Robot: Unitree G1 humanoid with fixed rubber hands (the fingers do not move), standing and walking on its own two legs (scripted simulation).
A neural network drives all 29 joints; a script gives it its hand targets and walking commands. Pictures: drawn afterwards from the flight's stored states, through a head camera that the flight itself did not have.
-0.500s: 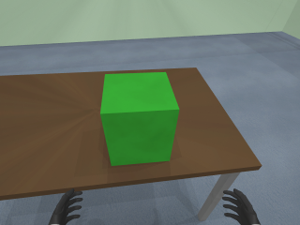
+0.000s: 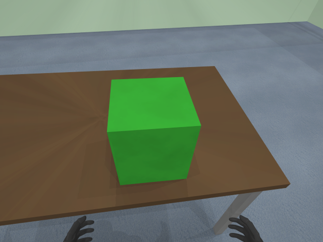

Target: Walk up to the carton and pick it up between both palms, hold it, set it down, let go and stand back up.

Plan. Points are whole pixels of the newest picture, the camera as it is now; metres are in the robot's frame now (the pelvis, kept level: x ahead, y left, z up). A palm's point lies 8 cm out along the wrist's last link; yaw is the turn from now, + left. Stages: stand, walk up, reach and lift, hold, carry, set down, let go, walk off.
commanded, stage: set down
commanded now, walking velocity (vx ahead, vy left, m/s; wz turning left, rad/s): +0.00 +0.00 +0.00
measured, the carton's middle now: (151, 132) +0.43 +0.05 +0.03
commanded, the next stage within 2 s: let go in 1.94 s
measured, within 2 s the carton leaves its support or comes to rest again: neither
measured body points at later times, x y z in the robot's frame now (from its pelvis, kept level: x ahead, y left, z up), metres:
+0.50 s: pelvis +0.00 +0.01 +0.00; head +0.01 +0.01 +0.45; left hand +0.14 +0.24 -0.08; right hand +0.15 -0.21 -0.08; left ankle -0.05 +0.10 -0.75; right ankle +0.00 -0.11 -0.75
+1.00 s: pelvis -0.03 +0.00 +0.00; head -0.02 +0.01 +0.45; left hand +0.12 +0.23 -0.10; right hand +0.12 -0.23 -0.11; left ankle -0.05 +0.10 -0.75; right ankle +0.00 -0.11 -0.75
